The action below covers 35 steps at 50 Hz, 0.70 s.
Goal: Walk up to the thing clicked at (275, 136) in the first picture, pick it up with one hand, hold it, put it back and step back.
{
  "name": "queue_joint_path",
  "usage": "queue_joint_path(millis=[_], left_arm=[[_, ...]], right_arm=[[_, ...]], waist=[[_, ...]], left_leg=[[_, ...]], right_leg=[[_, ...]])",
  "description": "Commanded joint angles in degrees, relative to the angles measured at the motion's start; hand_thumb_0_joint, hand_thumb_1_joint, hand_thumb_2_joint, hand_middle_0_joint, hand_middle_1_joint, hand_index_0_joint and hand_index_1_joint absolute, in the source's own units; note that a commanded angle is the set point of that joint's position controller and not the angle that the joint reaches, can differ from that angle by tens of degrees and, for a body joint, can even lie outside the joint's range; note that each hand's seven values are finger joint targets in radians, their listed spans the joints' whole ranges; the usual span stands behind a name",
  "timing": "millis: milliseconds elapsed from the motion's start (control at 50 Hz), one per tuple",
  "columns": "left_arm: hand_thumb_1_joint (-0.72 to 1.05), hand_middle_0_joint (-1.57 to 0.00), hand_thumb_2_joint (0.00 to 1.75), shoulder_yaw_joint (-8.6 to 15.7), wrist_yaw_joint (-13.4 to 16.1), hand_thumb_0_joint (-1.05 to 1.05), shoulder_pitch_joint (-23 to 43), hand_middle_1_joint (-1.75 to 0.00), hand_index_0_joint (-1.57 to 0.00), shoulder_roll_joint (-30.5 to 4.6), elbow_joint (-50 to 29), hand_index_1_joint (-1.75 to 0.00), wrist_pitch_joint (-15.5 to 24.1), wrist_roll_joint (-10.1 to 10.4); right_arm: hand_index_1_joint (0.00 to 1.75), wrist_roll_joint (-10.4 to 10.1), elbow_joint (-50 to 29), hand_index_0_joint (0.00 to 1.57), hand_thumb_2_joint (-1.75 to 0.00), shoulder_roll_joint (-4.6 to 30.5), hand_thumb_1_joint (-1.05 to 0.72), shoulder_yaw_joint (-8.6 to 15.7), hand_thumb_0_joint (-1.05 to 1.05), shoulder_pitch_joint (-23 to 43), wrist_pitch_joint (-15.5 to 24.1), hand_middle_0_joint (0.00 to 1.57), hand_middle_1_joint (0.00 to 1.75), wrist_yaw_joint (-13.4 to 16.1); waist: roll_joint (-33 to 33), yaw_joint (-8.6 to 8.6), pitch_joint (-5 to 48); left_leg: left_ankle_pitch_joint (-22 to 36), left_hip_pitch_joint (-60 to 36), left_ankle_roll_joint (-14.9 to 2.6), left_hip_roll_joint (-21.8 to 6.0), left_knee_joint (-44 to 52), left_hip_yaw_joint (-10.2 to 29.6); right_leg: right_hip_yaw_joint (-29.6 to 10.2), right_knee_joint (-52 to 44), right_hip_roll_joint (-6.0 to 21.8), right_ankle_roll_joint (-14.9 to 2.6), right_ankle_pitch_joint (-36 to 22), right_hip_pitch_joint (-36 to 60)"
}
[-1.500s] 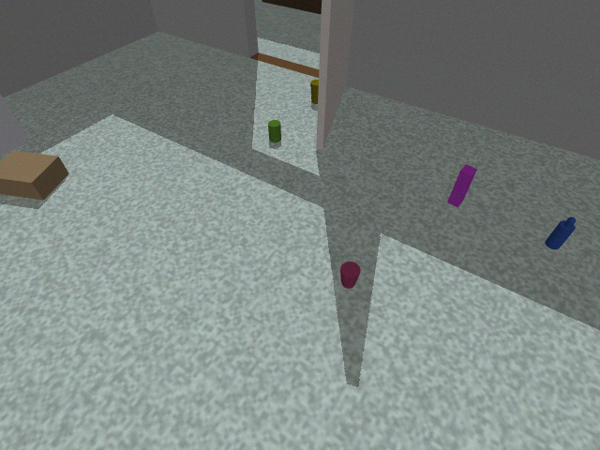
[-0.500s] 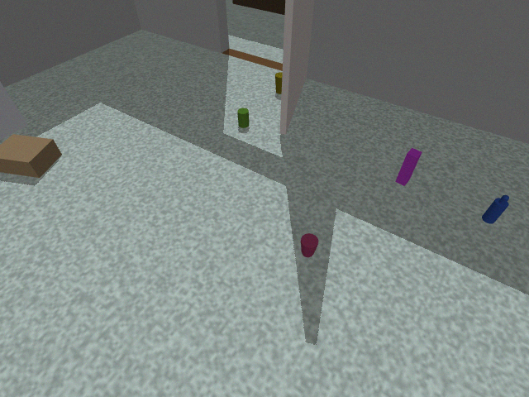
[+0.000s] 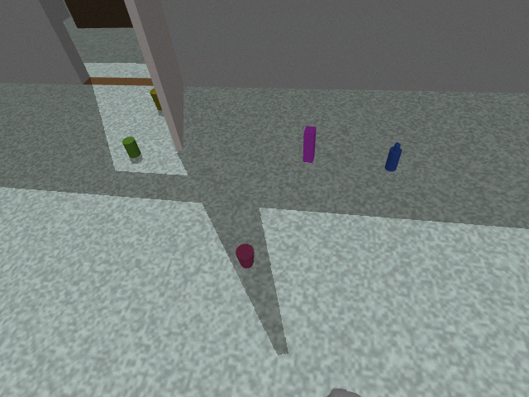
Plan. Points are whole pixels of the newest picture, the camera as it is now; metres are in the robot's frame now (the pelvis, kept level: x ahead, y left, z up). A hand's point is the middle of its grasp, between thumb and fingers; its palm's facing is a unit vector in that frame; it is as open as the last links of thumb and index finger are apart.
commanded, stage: walk up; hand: left
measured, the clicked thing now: (131, 147) +1.63 +0.73 -0.71
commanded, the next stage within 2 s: none
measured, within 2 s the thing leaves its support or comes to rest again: neither
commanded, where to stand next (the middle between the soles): +1.27 +1.01 m, yaw -70 degrees
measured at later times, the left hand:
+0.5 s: hand (61, 284) +0.44 +0.46 -0.16, palm faces -0.36 -0.73 -0.58, open 7.4 cm
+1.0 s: hand (104, 171) +0.74 +0.41 -0.11, palm faces -0.46 -0.68 -0.57, open 7.3 cm
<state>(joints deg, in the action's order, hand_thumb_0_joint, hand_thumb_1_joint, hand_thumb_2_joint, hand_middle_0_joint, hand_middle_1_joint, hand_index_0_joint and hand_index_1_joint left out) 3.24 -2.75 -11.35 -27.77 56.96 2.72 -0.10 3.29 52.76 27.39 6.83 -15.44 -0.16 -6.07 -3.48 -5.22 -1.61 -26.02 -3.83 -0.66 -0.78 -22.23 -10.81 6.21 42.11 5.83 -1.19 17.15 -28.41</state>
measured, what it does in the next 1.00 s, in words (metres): walks ahead, turning right: right foot, then left foot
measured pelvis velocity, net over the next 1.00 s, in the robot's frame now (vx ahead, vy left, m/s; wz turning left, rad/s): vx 0.47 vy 0.24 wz -0.60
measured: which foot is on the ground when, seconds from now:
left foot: down 0.00-0.06, up 0.08-0.44, down 0.46-0.84, up 0.86-1.00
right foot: up 0.00-0.02, down 0.04-0.46, up 0.48-0.82, down 0.84-1.00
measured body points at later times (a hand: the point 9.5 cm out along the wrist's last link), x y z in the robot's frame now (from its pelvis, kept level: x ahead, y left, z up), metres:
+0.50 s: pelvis +0.26 +0.16 -0.04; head +0.27 +0.16 +0.41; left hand +0.46 +0.49 -0.13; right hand +0.24 -0.21 -0.10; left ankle +0.38 +0.27 -0.73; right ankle +0.13 -0.09 -0.70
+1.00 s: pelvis +0.47 +0.24 -0.01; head +0.45 +0.19 +0.44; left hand +0.76 +0.44 -0.07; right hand +0.35 -0.05 -0.15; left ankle +0.56 +0.36 -0.64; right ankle +0.45 +0.11 -0.73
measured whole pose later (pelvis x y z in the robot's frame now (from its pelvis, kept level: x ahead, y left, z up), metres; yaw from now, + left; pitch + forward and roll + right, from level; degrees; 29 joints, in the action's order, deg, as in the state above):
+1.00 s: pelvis +0.47 +0.24 -0.01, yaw -34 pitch -3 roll -2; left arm 2.0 6.2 -12.5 -23.0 49.3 3.3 0.7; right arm 3.7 41.6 23.4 4.5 -16.7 -5.5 -4.6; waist -8.5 -4.5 -3.9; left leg -24.2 32.8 4.2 -4.1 -74.1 4.4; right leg 5.6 38.5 0.0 -2.9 16.5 -19.7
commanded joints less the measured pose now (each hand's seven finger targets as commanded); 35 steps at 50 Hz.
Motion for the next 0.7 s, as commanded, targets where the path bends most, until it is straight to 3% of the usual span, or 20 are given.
queue_joint_path(millis=[0, 20, 40, 60, 80, 120, 200, 260, 340, 400, 420, 440, 460, 480, 500, 540, 580, 620, 660, 680], left_arm=[[0.90, -0.20, 0.90, 4.3, 1.9, 0.00, -15.1, -0.30, -0.20, -11.4, -0.7, -0.30, 1.4, 1.0], [0.90, -0.20, 0.90, 5.7, 3.2, 0.00, -24.9, -0.30, -0.20, -14.3, 1.1, -0.30, 1.2, 0.6], [0.90, -0.20, 0.90, 7.2, 4.6, 0.00, -27.8, -0.30, -0.20, -18.2, 0.7, -0.30, 0.6, 0.0], [0.90, -0.20, 0.90, 7.0, 5.4, 0.00, -21.0, -0.30, -0.20, -20.3, -2.9, -0.30, 0.5, 0.1], [0.90, -0.20, 0.90, 6.6, 6.1, 0.00, -11.9, -0.30, -0.20, -22.0, -6.1, -0.30, 0.9, 0.3], [0.90, -0.20, 0.90, 5.2, 6.6, 0.00, -5.3, -0.30, -0.20, -18.7, -8.7, -0.30, 1.8, 0.8], [0.90, -0.20, 0.90, 4.6, 6.4, 0.00, 1.0, -0.30, -0.20, -17.3, -10.1, -0.30, 4.3, 0.9], [0.90, -0.20, 0.90, 5.0, 6.5, 0.00, 3.5, -0.30, -0.20, -19.8, -10.9, -0.30, 5.3, 0.3], [0.90, -0.20, 0.90, 5.6, 7.0, 0.00, 3.7, -0.30, -0.20, -19.8, -10.8, -0.30, 4.7, -0.7], [0.90, -0.20, 0.90, 5.7, 7.6, 0.00, 8.4, -0.30, -0.20, -18.4, -11.6, -0.30, 3.4, -2.1], [0.90, -0.20, 0.90, 5.1, 7.7, 0.00, 7.5, -0.30, -0.20, -15.7, -11.7, -0.30, 2.7, -2.4], [0.90, -0.20, 0.90, 3.3, 8.1, 0.00, 5.1, -0.30, -0.20, -10.1, -11.4, -0.30, 1.9, -2.7], [0.90, -0.20, 0.90, 1.5, 8.1, 0.00, 1.1, -0.30, -0.20, -5.8, -11.3, -0.30, 1.4, -1.8], [0.90, -0.20, 0.90, 1.4, 8.6, 0.00, -6.3, -0.30, -0.20, -7.0, -11.3, -0.30, 1.4, -0.4], [0.90, -0.20, 0.90, 1.2, 9.2, 0.00, -8.8, -0.30, -0.20, -7.8, -10.5, -0.30, 1.5, -0.6], [0.90, -0.20, 0.90, 3.4, 8.3, 0.00, -6.5, -0.30, -0.20, -14.5, -6.8, -0.30, 1.4, 1.1], [0.90, -0.20, 0.90, 4.4, 7.1, 0.00, -9.4, -0.30, -0.20, -16.5, -4.4, -0.30, 0.6, 2.4], [0.90, -0.20, 0.90, 3.8, 6.7, 0.00, -7.4, -0.30, -0.20, -14.9, -5.2, -0.30, 0.4, 1.7], [0.90, -0.20, 0.90, 3.0, 6.4, 0.00, -0.9, -0.30, -0.20, -13.3, -8.2, -0.30, 0.6, 1.5], [0.90, -0.20, 0.90, 2.1, 6.4, 0.00, 2.4, -0.30, -0.20, -10.0, -9.7, -0.30, 0.7, 1.7]], right_arm=[[0.30, 0.0, -11.6, 0.20, -0.90, 11.3, -0.90, 2.4, 0.00, 13.9, 2.0, 0.20, 0.30, 0.2], [0.30, 0.3, -12.8, 0.20, -0.90, 9.4, -0.90, 1.6, 0.00, 12.8, 2.0, 0.20, 0.30, 0.1], [0.30, 0.0, -14.7, 0.20, -0.90, 6.7, -0.90, 0.3, 0.00, 12.1, 1.7, 0.20, 0.30, -0.5], [0.30, -0.7, -16.1, 0.20, -0.90, 9.3, -0.90, 0.3, 0.00, 10.7, 1.4, 0.20, 0.30, -1.2], [0.30, -0.6, -16.0, 0.20, -0.90, 12.7, -0.90, 1.4, 0.00, 12.4, 1.1, 0.20, 0.30, -1.2], [0.30, -0.8, -14.9, 0.20, -0.90, 13.4, -0.90, 1.4, 0.00, 15.1, 1.2, 0.20, 0.30, -1.5], [0.30, 0.0, -12.6, 0.20, -0.90, 11.9, -0.90, 1.5, 0.00, 4.7, -0.3, 0.20, 0.30, -2.5], [0.30, 0.2, -13.6, 0.20, -0.90, 12.3, -0.90, 2.4, 0.00, 4.2, -1.9, 0.20, 0.30, -4.3], [0.30, 0.4, -14.7, 0.20, -0.90, 10.8, -0.90, 3.0, 0.00, 3.4, -2.7, 0.20, 0.30, -4.5], [0.30, -0.1, -12.2, 0.20, -0.90, 11.1, -0.90, 4.4, 0.00, -8.4, -2.3, 0.20, 0.30, -3.0], [0.30, 0.1, -9.9, 0.20, -0.90, 11.9, -0.90, 5.3, 0.00, -14.9, -1.9, 0.20, 0.30, -2.0], [0.30, 0.9, -9.0, 0.20, -0.90, 14.1, -0.90, 5.9, 0.00, -19.8, -1.0, 0.20, 0.30, -0.7], [0.30, 0.8, -10.4, 0.20, -0.90, 17.0, -0.90, 6.4, 0.00, -16.3, 0.0, 0.20, 0.30, 0.9], [0.30, -1.1, -13.4, 0.20, -0.90, 20.3, -0.90, 6.3, 0.00, -4.0, 0.9, 0.20, 0.30, 1.9], [0.30, -1.6, -15.6, 0.20, -0.90, 22.9, -0.90, 6.8, 0.00, 3.4, 0.9, 0.20, 0.30, 2.3], [0.30, -0.3, -17.4, 0.20, -0.90, 16.4, -0.90, 5.1, 0.00, 7.0, 1.3, 0.20, 0.30, 2.7], [0.30, 0.3, -16.9, 0.20, -0.90, 11.4, -0.90, 3.5, 0.00, 5.8, 1.4, 0.20, 0.30, 2.5], [0.30, 0.8, -16.3, 0.20, -0.90, 9.0, -0.90, 2.8, 0.00, 1.7, 1.7, 0.20, 0.30, 2.6], [0.30, 0.8, -15.1, 0.20, -0.90, 9.3, -0.90, 2.9, 0.00, -3.4, 1.7, 0.20, 0.30, 2.8], [0.30, 1.1, -13.4, 0.20, -0.90, 9.3, -0.90, 3.4, 0.00, -6.3, 1.3, 0.20, 0.30, 2.6]], waist=[[1.7, 13.01, 7.2], [9.2, 17.43, 11.6], [18.3, 17.14, 9.6], [14.8, 13.92, 10.5], [11.4, 10.74, 6.6], [2.3, 7.34, -3.2], [7.7, 0.96, -6.2], [14.5, -0.56, -6.7], [14.3, -1.80, -2.8], [9.1, -7.82, 1.3], [0.1, -11.07, 4.0], [-12.6, -13.36, 2.7], [-23.9, -10.00, 0.1], [-25.1, -0.54, -0.4], [-27.0, 1.86, 1.5], [-18.2, 2.88, -0.4], [-12.8, 3.07, 2.7], [-6.9, 1.16, 5.9], [-4.3, -1.95, 5.0], [-7.1, -2.37, 5.4]], left_leg=[[34.1, 22.5, -2.47, -5.9, -22.2, -2.1], [19.5, 35.7, -1.41, -1.7, -38.2, -0.2], [-8.7, 52.8, 0.07, 2.9, -47.6, 4.2], [-7.2, 53.9, 1.16, 0.4, -51.1, 16.8], [-5.4, 54.1, 1.43, -4.1, -54.3, 22.6], [-0.4, 51.0, 1.42, -7.3, -49.5, 21.6], [8.4, 35.9, 0.23, -7.6, -38.3, 16.7], [15.5, 30.4, 1.65, -6.9, -35.8, 12.7], [21.6, 19.1, 2.80, -7.2, -31.2, 11.1], [15.6, 5.1, 2.27, -5.0, -23.7, 8.5], [8.8, 0.4, 1.82, -3.1, -17.9, 9.1], [-3.3, 0.6, 3.10, -5.3, -9.5, 17.3], [-15.5, 6.5, 3.91, -14.4, 2.1, 33.7], [-6.4, 10.2, 1.85, -19.6, 12.1, 45.2], [-15.5, 14.1, -1.73, -23.1, 18.3, 53.9], [-15.3, 21.4, -0.46, -17.2, 13.8, 39.2], [0.7, 14.5, -2.22, -12.0, 2.6, 24.0], [17.7, 7.9, -4.59, -11.5, -2.3, 18.3], [27.8, 4.1, -5.41, -12.2, -2.0, 15.8], [39.9, 4.9, -4.49, -12.1, -0.7, 12.7]], right_leg=[[6.4, -8.4, -4.5, -2.64, -7.8, 33.8], [0.0, -9.5, -3.4, -4.38, -2.9, 48.4], [-23.4, -14.8, 8.2, -8.16, 12.9, 55.9], [-49.6, -28.2, 18.2, -13.56, 31.5, 48.0], [-58.3, -32.1, 22.7, -17.81, 42.1, 38.9], [-44.1, -32.9, 18.0, -15.34, 30.7, 24.8], [-23.5, -30.7, 8.9, -8.26, 20.6, 2.3], [-18.5, -33.2, 5.9, -7.57, 23.3, -8.8], [-12.2, -28.9, 2.8, -5.61, 15.5, -13.4], [-10.4, -13.0, 1.4, -4.17, 15.0, -15.0], [-9.0, 2.9, -0.3, -3.65, 13.6, -15.6], [-7.8, 22.4, -5.3, -2.43, 16.9, -20.3], [-8.7, 38.1, -8.8, -3.01, 18.6, -26.1], [-10.9, 41.3, -7.4, -4.63, 13.8, -25.6], [-12.3, 45.4, -3.8, -5.29, 12.6, -24.0], [-11.9, 40.3, 0.9, -3.18, 2.5, -17.2], [-8.2, 27.8, 1.2, -1.88, -0.9, -14.5], [-6.2, 19.4, 0.3, -0.11, 1.8, -12.5], [-4.4, 11.6, -0.8, 0.46, 5.0, -11.9], [-2.4, 9.2, -3.0, 0.46, 3.2, -8.6]])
